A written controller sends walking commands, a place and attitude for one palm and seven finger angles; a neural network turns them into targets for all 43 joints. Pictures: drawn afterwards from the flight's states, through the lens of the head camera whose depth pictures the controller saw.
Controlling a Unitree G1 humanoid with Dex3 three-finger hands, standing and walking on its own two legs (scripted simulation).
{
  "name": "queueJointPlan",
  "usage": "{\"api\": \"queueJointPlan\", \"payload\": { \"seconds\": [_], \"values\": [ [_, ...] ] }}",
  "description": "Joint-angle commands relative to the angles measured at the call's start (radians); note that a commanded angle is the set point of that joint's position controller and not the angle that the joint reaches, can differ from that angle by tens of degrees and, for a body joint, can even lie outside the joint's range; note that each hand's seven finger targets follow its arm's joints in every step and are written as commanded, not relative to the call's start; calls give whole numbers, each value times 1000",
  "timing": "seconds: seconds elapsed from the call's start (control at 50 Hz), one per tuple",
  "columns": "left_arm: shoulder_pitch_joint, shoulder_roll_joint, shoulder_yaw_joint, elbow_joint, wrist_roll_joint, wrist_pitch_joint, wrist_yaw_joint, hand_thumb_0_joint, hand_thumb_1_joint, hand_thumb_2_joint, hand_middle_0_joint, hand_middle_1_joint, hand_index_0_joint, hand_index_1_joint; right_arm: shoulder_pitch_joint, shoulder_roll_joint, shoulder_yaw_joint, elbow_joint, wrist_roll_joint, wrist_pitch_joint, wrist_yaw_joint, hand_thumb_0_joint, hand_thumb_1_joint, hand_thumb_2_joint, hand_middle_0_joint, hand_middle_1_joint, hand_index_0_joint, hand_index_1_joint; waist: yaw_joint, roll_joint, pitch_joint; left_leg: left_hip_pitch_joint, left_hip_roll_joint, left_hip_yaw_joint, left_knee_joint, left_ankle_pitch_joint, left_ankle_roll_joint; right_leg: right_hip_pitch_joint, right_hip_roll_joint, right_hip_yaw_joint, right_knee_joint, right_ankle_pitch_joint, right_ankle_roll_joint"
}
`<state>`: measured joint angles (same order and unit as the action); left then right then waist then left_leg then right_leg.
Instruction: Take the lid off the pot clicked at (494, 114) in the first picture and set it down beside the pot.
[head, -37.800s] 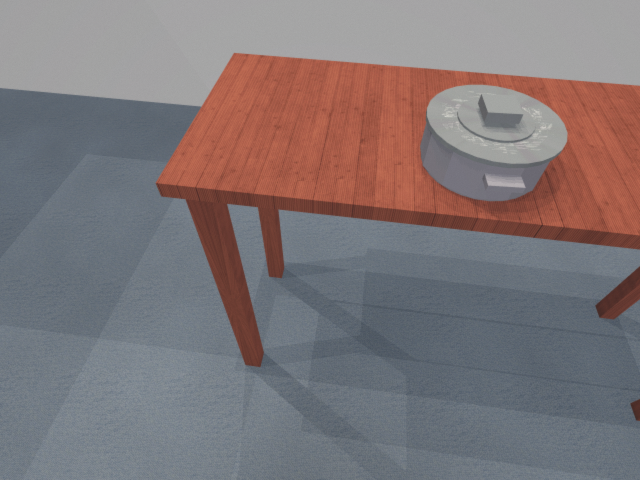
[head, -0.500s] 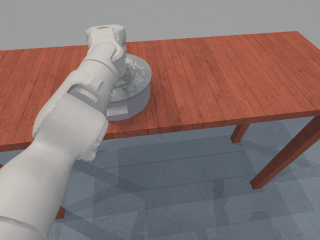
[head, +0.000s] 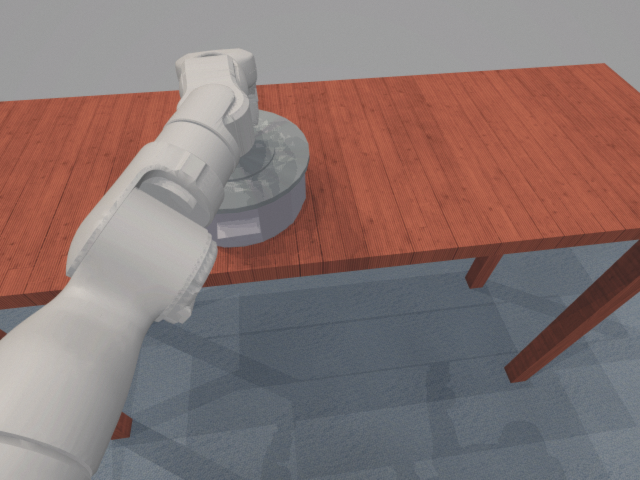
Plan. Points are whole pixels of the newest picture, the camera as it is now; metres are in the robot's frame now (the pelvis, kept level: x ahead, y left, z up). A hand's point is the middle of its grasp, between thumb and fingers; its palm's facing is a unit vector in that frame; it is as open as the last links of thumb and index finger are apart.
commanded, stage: close the fingers and squeeze the knob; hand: left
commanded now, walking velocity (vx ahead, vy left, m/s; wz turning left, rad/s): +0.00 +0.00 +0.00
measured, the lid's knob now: (229, 140) +0.52 +0.08 +0.15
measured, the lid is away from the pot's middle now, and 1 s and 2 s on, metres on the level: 0.01 0.01 0.00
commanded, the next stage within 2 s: lift the lid straight up in 1.06 s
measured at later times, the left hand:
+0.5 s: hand (230, 126) +0.48 +0.07 +0.20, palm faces -0.35 -0.06 -0.93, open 5.4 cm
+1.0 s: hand (232, 128) +0.48 +0.07 +0.20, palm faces -0.36 -0.05 -0.93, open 4.2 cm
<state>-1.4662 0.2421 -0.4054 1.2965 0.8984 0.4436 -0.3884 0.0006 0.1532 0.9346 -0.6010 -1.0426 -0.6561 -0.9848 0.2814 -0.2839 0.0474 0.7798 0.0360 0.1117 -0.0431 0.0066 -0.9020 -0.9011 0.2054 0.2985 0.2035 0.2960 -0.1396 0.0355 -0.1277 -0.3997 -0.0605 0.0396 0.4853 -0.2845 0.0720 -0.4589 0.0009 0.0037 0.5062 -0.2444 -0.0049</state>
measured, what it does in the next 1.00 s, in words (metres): stands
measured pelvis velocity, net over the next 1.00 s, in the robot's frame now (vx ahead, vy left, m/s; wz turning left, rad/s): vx -0.01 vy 0.00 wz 0.00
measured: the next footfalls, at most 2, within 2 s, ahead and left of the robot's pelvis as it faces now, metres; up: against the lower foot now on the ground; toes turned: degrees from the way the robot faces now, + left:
none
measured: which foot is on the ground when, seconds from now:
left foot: down 0.00-1.00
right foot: down 0.00-1.00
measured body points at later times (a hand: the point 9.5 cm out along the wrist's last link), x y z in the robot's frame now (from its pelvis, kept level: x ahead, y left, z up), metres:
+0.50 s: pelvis +0.00 +0.00 +0.00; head +0.03 -0.01 +0.45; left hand +0.50 +0.07 +0.25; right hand +0.04 -0.27 -0.13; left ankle -0.04 +0.07 -0.73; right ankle -0.01 -0.12 -0.73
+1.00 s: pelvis -0.01 +0.00 +0.00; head +0.03 -0.01 +0.45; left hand +0.49 +0.07 +0.25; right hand +0.01 -0.27 -0.13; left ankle -0.04 +0.07 -0.73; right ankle -0.01 -0.12 -0.73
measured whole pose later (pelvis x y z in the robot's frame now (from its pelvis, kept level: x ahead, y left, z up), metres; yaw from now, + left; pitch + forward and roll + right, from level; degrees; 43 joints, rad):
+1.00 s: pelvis -0.01 +0.00 +0.00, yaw +0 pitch +10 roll +0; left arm -1.49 0.23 -0.40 1.35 0.90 0.44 -0.39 0.05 0.55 0.55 -0.75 -1.05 -1.06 -1.08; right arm 0.30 -0.29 0.05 0.79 0.03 0.09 -0.05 0.01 -0.90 -0.90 0.21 0.30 0.20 0.30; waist -0.15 0.03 -0.12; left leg -0.40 -0.06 0.04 0.49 -0.27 0.07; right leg -0.46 0.00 0.00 0.51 -0.23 -0.01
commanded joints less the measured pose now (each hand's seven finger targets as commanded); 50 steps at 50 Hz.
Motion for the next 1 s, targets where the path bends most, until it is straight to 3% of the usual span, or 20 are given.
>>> {"api": "queueJointPlan", "payload": {
  "seconds": [0.0,0.04,0.08,0.16,0.2,0.28,0.38,0.42,0.48,0.52,0.58,0.6,0.66,0.68,0.76,0.8,0.86,0.88,0.96,0.98],
  "values": [
    [-347,109,50,-55,-8,-5,-5,0,327,830,-713,-1030,-713,-1030,27,-163,-43,-78,-6,-20,-15,0,-900,-900,200,300,200,300,-30,-152,-254,143,10,-31,-29,298,12,121,36,-35,-30,309,-34],
    [-366,51,12,-67,-4,-2,-8,0,357,801,-730,-1033,-730,-1033,31,-160,-46,-72,-2,-18,-11,0,-900,-900,200,300,200,300,-47,-144,-234,166,16,-41,-27,319,12,82,38,-37,-32,302,-33],
    [-353,26,6,-85,-11,-10,-10,0,388,769,-747,-1036,-747,-1036,34,-158,-50,-79,-7,-20,-7,0,-900,-900,200,300,200,300,-32,-105,-258,193,20,-49,-14,391,10,76,39,-39,-23,313,-36],
    [-354,52,17,-69,5,-3,-12,0,453,697,-784,-1036,-784,-1036,30,-155,-46,-75,-7,-16,-7,0,-900,-900,200,300,200,300,-40,-113,-230,176,16,-44,-17,333,7,67,39,-41,-25,289,-37],
    [-370,56,22,-113,-5,-12,-13,0,488,655,-804,-1035,-804,-1035,27,-153,-49,-81,-11,-16,-5,0,-900,-900,200,300,200,300,-31,-110,-263,189,18,-48,-14,364,9,84,37,-39,-21,306,-37],
    [-346,6,8,-98,-21,-9,-17,0,564,556,-844,-1027,-844,-1027,31,-149,-51,-85,-11,-20,-5,0,-900,-900,200,300,200,300,-29,-131,-251,192,18,-53,-12,378,11,83,39,-42,-24,307,-36],
    [-387,57,39,-79,-21,-4,-5,0,681,381,-898,-1011,-898,-1011,29,-157,-46,-76,-9,-19,-14,0,-900,-900,200,300,200,300,-38,-158,-218,145,8,-43,-38,252,11,99,38,-40,-39,265,-38],
    [-371,71,36,-68,-13,1,-2,0,681,381,-898,-1011,-898,-1011,22,-153,-41,-75,-7,-20,-15,0,-900,-900,200,300,200,300,-38,-150,-216,135,5,-39,-42,222,11,107,36,-37,-40,257,-39],
    [-368,15,9,-77,-12,-5,-3,0,636,519,-851,-1020,-898,-1030,29,-153,-47,-79,-8,-25,-14,0,-900,-900,200,300,200,300,-39,-130,-225,164,12,-48,-37,265,11,83,38,-39,-38,258,-39],
    [-367,54,18,-65,6,-6,0,0,642,554,-843,-1024,-910,-1037,25,-153,-44,-75,-7,-23,-15,0,-900,-900,200,300,200,300,-44,-142,-231,156,12,-46,-36,238,10,85,37,-37,-37,246,-39],
    [-379,89,51,-71,-7,-11,0,0,673,576,-850,-1030,-934,-1046,31,-155,-44,-83,-12,-28,-18,0,-900,-900,200,300,200,300,-33,-141,-243,130,5,-39,-45,215,10,126,35,-35,-39,252,-40],
    [-390,93,44,-69,-3,-11,0,0,685,582,-854,-1032,-943,-1049,24,-156,-41,-78,-9,-26,-19,0,-900,-900,200,300,200,300,-41,-144,-231,126,7,-36,-47,200,10,116,34,-35,-40,247,-39],
    [-379,71,29,-49,-6,-3,1,0,719,597,-866,-1041,-970,-1058,30,-155,-42,-74,-4,-30,-21,0,-900,-900,200,300,200,300,-47,-160,-207,123,8,-37,-53,179,11,105,36,-32,-49,231,-35],
    [-381,82,43,-50,-12,-11,2,0,730,602,-870,-1044,-980,-1061,34,-159,-43,-77,-7,-32,-22,0,-900,-900,200,300,200,300,-38,-154,-222,122,9,-43,-54,192,11,113,37,-35,-45,231,-38],
    [-397,41,9,-56,-1,-11,3,0,772,623,-882,-1061,-1021,-1075,32,-152,-45,-71,-4,-37,-17,0,-900,-900,200,300,200,300,-48,-123,-209,147,14,-51,-53,181,9,70,37,-35,-47,201,-39],
    [-401,91,40,-56,-4,-17,6,0,793,633,-888,-1069,-1043,-1082,34,-162,-45,-70,-9,-37,-21,0,-900,-900,200,300,200,300,-44,-134,-225,136,12,-44,-52,181,11,92,36,-33,-46,213,-39],
    [-410,67,29,-25,-4,-7,6,0,824,649,-896,-1082,-1077,-1092,39,-161,-42,-63,-4,-38,-24,0,-900,-900,200,300,200,300,-56,-136,-194,118,10,-44,-57,158,11,76,36,-32,-50,204,-38],
    [-419,38,26,-46,-21,-16,7,0,834,655,-899,-1086,-1089,-1096,48,-160,-47,-69,-9,-43,-25,0,-900,-900,200,300,200,300,-51,-144,-216,129,10,-49,-56,175,13,89,39,-36,-49,210,-37],
    [-396,98,46,-7,2,-7,6,0,875,675,-913,-1103,-1138,-1109,43,-165,-42,-61,-6,-43,-27,0,-900,-900,200,300,200,300,-56,-173,-201,106,10,-42,-58,138,13,87,35,-30,-52,192,-34],
    [-415,75,45,-24,-13,-14,8,0,885,680,-917,-1108,-1151,-1112,51,-168,-46,-66,-12,-43,-29,0,-900,-900,200,300,200,300,-55,-152,-214,107,7,-39,-56,149,14,97,37,-30,-52,206,-36]
  ]
}}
